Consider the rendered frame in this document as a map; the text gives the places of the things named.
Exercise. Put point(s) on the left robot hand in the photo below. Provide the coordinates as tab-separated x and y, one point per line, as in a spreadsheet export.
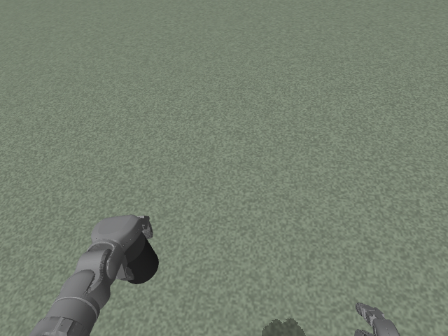
124	230

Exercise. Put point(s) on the left robot arm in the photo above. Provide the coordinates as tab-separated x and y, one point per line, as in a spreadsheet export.
84	293

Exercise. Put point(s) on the mug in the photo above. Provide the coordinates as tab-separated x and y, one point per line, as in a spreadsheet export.
142	260

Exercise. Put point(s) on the right robot hand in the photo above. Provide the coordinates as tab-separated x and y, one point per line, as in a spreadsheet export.
375	318

